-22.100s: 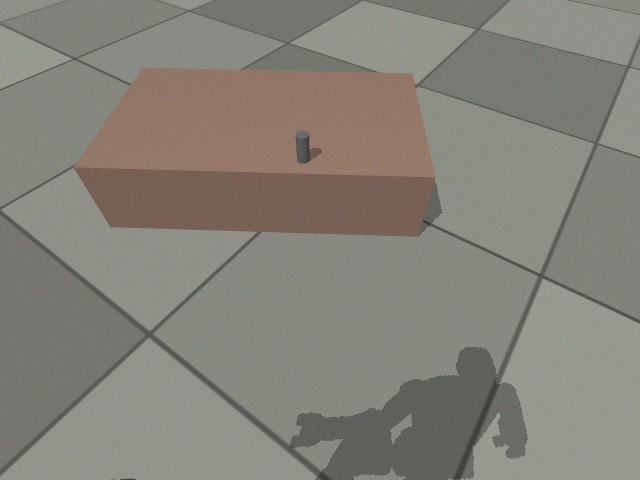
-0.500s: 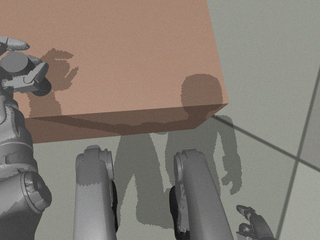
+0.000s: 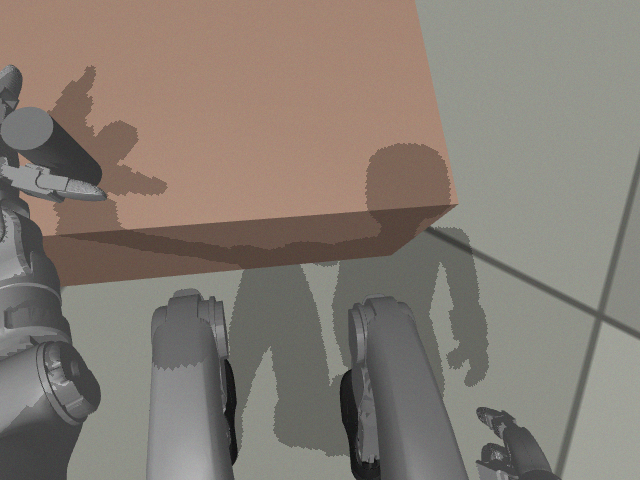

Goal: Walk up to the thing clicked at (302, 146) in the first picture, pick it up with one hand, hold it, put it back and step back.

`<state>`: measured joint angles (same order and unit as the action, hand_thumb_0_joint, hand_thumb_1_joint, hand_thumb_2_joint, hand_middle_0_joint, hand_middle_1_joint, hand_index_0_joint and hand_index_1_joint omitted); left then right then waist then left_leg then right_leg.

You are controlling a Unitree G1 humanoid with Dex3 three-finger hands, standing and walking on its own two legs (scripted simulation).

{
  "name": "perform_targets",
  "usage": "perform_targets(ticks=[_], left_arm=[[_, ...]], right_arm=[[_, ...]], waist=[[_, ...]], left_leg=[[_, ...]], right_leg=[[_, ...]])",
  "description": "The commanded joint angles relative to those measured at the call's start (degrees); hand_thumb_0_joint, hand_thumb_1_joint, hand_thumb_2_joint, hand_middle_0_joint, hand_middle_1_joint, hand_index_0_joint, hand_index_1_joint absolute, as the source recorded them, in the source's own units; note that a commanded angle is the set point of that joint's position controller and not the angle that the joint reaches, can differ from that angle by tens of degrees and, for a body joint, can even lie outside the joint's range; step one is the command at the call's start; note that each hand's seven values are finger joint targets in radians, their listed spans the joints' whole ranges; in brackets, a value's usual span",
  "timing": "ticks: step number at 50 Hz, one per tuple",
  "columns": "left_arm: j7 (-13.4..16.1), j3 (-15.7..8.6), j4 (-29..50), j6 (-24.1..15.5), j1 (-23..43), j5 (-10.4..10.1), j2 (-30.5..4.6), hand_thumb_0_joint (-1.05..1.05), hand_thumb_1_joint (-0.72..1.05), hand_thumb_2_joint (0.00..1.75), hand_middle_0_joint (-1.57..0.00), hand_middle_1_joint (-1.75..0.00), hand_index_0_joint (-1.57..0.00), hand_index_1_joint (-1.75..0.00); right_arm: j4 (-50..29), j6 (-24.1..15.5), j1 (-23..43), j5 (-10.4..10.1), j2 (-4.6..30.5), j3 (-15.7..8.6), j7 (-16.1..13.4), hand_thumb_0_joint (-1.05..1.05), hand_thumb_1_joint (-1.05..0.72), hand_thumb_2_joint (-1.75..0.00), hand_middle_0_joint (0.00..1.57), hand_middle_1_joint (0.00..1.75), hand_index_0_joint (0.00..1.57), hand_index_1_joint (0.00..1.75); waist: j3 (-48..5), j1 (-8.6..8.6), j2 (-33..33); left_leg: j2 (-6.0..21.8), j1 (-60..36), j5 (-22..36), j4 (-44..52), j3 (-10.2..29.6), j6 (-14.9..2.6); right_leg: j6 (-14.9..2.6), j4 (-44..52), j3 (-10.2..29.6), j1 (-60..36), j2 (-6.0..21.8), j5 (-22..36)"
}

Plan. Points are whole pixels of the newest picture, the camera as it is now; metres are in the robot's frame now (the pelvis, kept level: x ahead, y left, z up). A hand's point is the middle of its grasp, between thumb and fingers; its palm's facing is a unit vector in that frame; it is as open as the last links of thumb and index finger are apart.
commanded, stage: withdraw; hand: left
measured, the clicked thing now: (58, 154) +0.46 +0.31 -0.03
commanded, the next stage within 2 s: rise in 0.22 s
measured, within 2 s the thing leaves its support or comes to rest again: neither
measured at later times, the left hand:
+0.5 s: hand out of the picture +0.41 +0.39 +0.08, palm faces +0.40 -0.88 -0.25, open 17.4 cm
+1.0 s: hand out of the picture +0.31 +0.34 +0.18, palm faces +0.36 -0.85 -0.40, open 17.7 cm
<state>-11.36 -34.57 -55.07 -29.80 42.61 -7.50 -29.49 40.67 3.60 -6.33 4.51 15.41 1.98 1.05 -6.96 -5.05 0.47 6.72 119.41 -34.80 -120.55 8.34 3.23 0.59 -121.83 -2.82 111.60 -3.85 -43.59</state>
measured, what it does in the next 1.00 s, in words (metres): rises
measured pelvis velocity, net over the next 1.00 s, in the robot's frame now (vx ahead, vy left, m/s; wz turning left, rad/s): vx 0.07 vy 0.03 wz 0.11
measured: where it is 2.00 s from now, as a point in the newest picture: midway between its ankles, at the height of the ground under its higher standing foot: (293, 439)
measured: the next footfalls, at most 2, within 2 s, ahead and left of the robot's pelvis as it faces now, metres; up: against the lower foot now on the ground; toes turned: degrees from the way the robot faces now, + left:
none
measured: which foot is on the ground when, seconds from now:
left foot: down 0.00-1.00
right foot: down 0.00-1.00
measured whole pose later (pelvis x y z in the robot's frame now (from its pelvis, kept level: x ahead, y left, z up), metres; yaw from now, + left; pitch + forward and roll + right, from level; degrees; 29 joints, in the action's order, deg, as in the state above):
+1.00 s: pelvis +0.07 +0.03 +0.27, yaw +6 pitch +18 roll -4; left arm 8.5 -13.9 -35.3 2.5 4.5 0.1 -20.7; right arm 34.5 3.4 -14.1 -2.2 13.3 1.2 -4.7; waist -7.3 -2.7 -1.1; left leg 4.8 57.0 -26.3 -65.2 1.9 0.8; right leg 2.0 -61.8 -1.8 48.6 -0.2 -31.0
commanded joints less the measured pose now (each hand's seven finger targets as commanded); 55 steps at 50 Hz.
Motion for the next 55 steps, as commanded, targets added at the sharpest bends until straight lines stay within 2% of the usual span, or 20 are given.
perform_targets(ticks=[1, 3, 8, 13, 17, 18, 19, 20, 23, 25, 27, 29, 33, 39, 40, 42, 48, 51, 52, 55], left_arm=[[0.52, -4.54, 17.15, -3.18, 18.08, -0.92, -23.34, 0.00, -0.61, 0.09, -0.14, -0.15, -0.16, -0.13], [0.41, -5.01, 20.43, -2.10, 19.15, -1.02, -24.67, 0.00, -0.61, 0.08, -0.13, -0.13, -0.15, -0.12], [-1.54, -5.11, 18.11, 2.64, 12.62, -2.33, -24.38, 0.00, -0.61, 0.02, -0.08, -0.09, -0.10, -0.06], [-4.74, -4.44, 13.10, 5.73, 4.68, -4.30, -20.83, 0.00, -0.61, 0.00, -0.05, -0.07, -0.09, -0.03], [-7.24, -3.81, 11.97, 5.08, 2.58, -5.31, -18.94, 0.00, -0.52, 0.01, -0.03, 0.00, -0.04, 0.00], [-3.82, -5.21, 7.21, 9.85, -3.40, 3.99, -31.78, 0.00, -0.44, 0.00, -0.05, -0.01, -0.06, 0.00], [-2.10, -3.22, 14.74, 11.08, 3.54, 2.70, -28.37, 0.00, -0.41, 0.00, -0.06, -0.02, -0.07, 0.00], [-1.00, -2.58, 18.68, 11.62, 7.06, 2.72, -27.22, 0.00, -0.42, 0.02, -0.05, -0.02, -0.06, -0.01], [2.58, -2.74, 20.45, 15.11, 5.04, 5.83, -31.42, 0.00, -0.51, 0.03, -0.09, -0.05, -0.09, -0.04], [5.40, -3.96, 23.37, 16.67, 4.59, 7.22, -35.86, 0.00, -0.54, 0.05, -0.10, -0.07, -0.10, -0.07], [7.75, -1.37, 23.12, 18.13, 2.66, 8.30, -32.71, 0.00, -0.60, 0.03, -0.05, -0.05, -0.04, -0.05], [10.52, -1.33, 21.27, 19.72, -2.34, 9.11, -32.16, 0.00, -0.58, 0.04, -0.05, -0.05, -0.05, -0.05], [14.69, 4.36, 17.54, 22.14, -6.81, 9.29, -22.96, 0.00, -0.58, 0.04, -0.05, -0.05, -0.05, -0.05], [17.92, 13.20, 16.62, 25.71, -15.80, 8.89, -10.35, 0.00, -0.61, 0.02, -0.04, -0.04, -0.04, -0.04], [18.25, 14.13, 19.64, 25.99, -15.93, 8.59, -9.57, 0.00, -0.61, 0.02, -0.04, -0.04, -0.04, -0.04], [19.08, 14.50, 18.05, 27.36, -23.59, 8.53, -8.09, 0.00, -0.61, 0.02, -0.04, -0.04, -0.04, -0.04], [21.74, 16.71, 34.53, 29.89, -32.16, 7.52, -6.86, 0.00, -0.61, 0.02, -0.04, -0.04, -0.04, -0.04], [22.58, 20.14, 38.67, 31.63, -37.92, 7.32, -1.61, 0.00, -0.61, 0.01, -0.04, -0.04, -0.04, -0.04], [22.96, 20.41, 43.91, 31.83, -38.16, 7.16, -2.02, 0.00, -0.61, 0.00, -0.04, -0.03, -0.04, -0.04], [22.81, 25.68, 47.03, 33.74, -48.50, 6.69, 4.70, 0.00, -0.61, 0.00, -0.04, -0.03, -0.04, -0.03]], right_arm=[[-2.69, -0.34, -8.54, -0.53, 11.18, -3.97, -1.27, 0.00, -0.92, -0.90, 0.20, 0.30, 0.20, 0.30], [-3.26, -0.12, -9.37, -0.95, 11.04, -4.28, -1.59, 0.00, -0.92, -0.90, 0.20, 0.30, 0.20, 0.30], [-3.71, -0.45, -9.98, -2.63, 11.58, -4.73, -2.78, 0.00, -0.93, -0.90, 0.20, 0.30, 0.20, 0.30], [-4.15, -1.85, -8.99, -3.89, 11.30, -4.08, -3.28, 0.00, -0.90, -0.89, 0.20, 0.30, 0.20, 0.30], [-5.68, -2.97, -7.61, -4.34, 11.04, -3.91, -3.08, 0.00, -0.80, -0.88, 0.20, 0.30, 0.20, 0.30], [-7.32, -1.82, -7.42, -4.67, 12.12, -4.53, -3.12, 0.00, -0.84, -0.89, 0.20, 0.30, 0.20, 0.30], [-7.84, -1.33, -7.89, -5.06, 11.45, -4.20, -3.00, 0.00, -0.87, -0.89, 0.20, 0.30, 0.20, 0.30], [-7.86, -0.94, -8.77, -5.19, 11.44, -4.70, -2.77, 0.00, -0.86, -0.89, 0.20, 0.30, 0.20, 0.30], [-7.73, -0.66, -9.71, -5.42, 11.87, -5.60, -2.70, 0.00, -0.94, -0.92, 0.20, 0.30, 0.20, 0.30], [-7.60, -0.19, -9.34, -5.29, 11.78, -5.52, -3.02, 0.00, -0.97, -0.92, 0.20, 0.30, 0.20, 0.30], [-7.20, -0.20, -9.16, -5.25, 11.16, -5.43, -3.47, 0.00, -0.90, -0.90, 0.20, 0.30, 0.20, 0.30], [-7.25, -0.20, -8.96, -5.51, 10.77, -5.31, -4.05, 0.00, -0.90, -0.90, 0.20, 0.30, 0.20, 0.30], [-7.66, -0.53, -8.51, -5.68, 10.07, -5.01, -4.55, 0.00, -0.89, -0.90, 0.20, 0.30, 0.20, 0.30], [-7.55, -1.70, -10.35, -6.31, 9.24, -5.23, -4.94, 0.00, -0.90, -0.90, 0.20, 0.30, 0.20, 0.30], [-8.00, -1.82, -10.17, -6.44, 9.06, -5.14, -5.12, 0.00, -0.90, -0.90, 0.20, 0.30, 0.20, 0.30], [-8.42, -1.83, -10.33, -6.64, 8.75, -5.12, -5.44, 0.00, -0.90, -0.90, 0.20, 0.30, 0.20, 0.30], [-12.62, -2.26, -9.63, -6.99, 6.93, -4.00, -7.25, 0.00, -0.90, -0.90, 0.20, 0.30, 0.20, 0.30], [-13.61, -2.92, -9.05, -6.47, 5.35, -3.57, -8.43, 0.00, -0.90, -0.90, 0.20, 0.30, 0.20, 0.30], [-14.15, -3.04, -8.60, -6.52, 5.20, -3.56, -8.85, 0.00, -0.90, -0.90, 0.20, 0.30, 0.20, 0.30], [-15.62, -3.79, -7.04, -6.27, 4.34, -3.36, -9.54, 0.00, -0.90, -0.90, 0.20, 0.30, 0.20, 0.30]], waist=[[-41.81, 3.28, -11.33], [-44.48, 3.01, -11.25], [-42.47, 2.03, -8.90], [-32.84, 1.91, -5.60], [-28.64, 1.54, -5.22], [-31.21, 4.76, -7.18], [-32.27, 2.97, -9.81], [-36.93, 2.89, -10.71], [-41.89, 3.08, -13.31], [-41.58, 4.10, -14.91], [-39.63, 3.60, -17.38], [-36.89, 3.67, -16.39], [-30.27, 2.38, -13.82], [-23.32, 1.27, -8.83], [-23.11, 1.95, -9.90], [-22.29, 2.58, -7.61], [-20.76, 4.48, -9.62], [-17.75, 3.93, -10.19], [-17.35, 4.24, -10.80], [-13.10, 4.13, -8.93]], left_leg=[[-1.54, -34.06, 7.36, 12.81, -4.85, -4.17], [-1.52, -35.50, 7.59, 14.17, -4.77, -4.29], [-1.53, -38.46, 7.84, 18.26, -4.12, -4.78], [-1.66, -36.70, 9.83, 20.38, -3.39, -5.19], [-1.89, -35.88, 7.02, 22.01, -3.13, -5.08], [-2.28, -43.48, 8.23, 27.11, -3.79, -5.04], [-1.96, -44.89, 7.28, 28.61, -3.35, -4.58], [-2.05, -48.15, 9.30, 29.11, -3.17, -4.51], [-2.38, -57.38, 14.63, 32.02, -3.18, -4.59], [-2.47, -59.76, 12.54, 34.43, -3.40, -4.44], [-2.28, -65.46, 11.11, 38.74, -2.61, -3.84], [-2.50, -66.43, 10.15, 41.91, -2.75, -3.83], [-2.60, -69.24, 12.41, 46.93, -3.20, -3.70], [-2.64, -76.42, 18.15, 54.79, -3.74, -3.21], [-2.69, -78.39, 18.02, 56.91, -3.71, -2.76], [-2.64, -81.14, 21.91, 59.11, -3.94, -2.72], [-3.55, -88.42, 28.20, 66.24, -6.52, -2.48], [-3.69, -90.28, 27.98, 69.13, -7.34, -2.57], [-3.73, -91.30, 27.43, 70.43, -7.43, -2.52], [-3.78, -91.85, 25.98, 72.93, -7.61, -2.52]], right_leg=[[-2.24, 18.94, -0.53, -17.58, -0.40, 12.35], [-2.06, 20.83, -0.09, -20.56, -0.36, 12.53], [-1.76, 25.64, 0.16, -23.63, -0.13, 12.85], [-2.09, 26.78, -1.30, -22.29, -0.01, 15.32], [-2.38, 28.00, -1.33, -20.68, 0.19, 13.21], [-2.42, 32.81, 0.29, -26.15, 0.83, 13.88], [-2.54, 33.59, 0.45, -25.72, 0.75, 13.03], [-2.36, 34.44, 0.71, -27.19, 0.85, 14.88], [-2.16, 37.08, -0.23, -31.19, 1.06, 18.58], [-2.10, 39.57, 0.41, -32.79, 1.27, 16.23], [-2.26, 41.57, 0.10, -32.82, 1.38, 14.79], [-2.20, 44.66, 0.12, -35.75, 1.54, 14.65], [-2.26, 50.10, -0.17, -39.93, 1.63, 17.07], [-2.27, 58.54, -1.33, -49.79, 1.83, 22.42], [-2.37, 59.78, -1.41, -51.86, 1.93, 22.37], [-2.20, 62.09, -1.68, -56.04, 1.85, 25.35], [-2.08, 68.74, -1.00, -69.11, 2.10, 31.98], [-1.85, 71.62, -0.69, -73.10, 2.11, 32.85], [-1.85, 72.50, -0.72, -74.11, 2.19, 32.35], [-1.72, 74.54, -1.28, -75.98, 2.01, 31.21]])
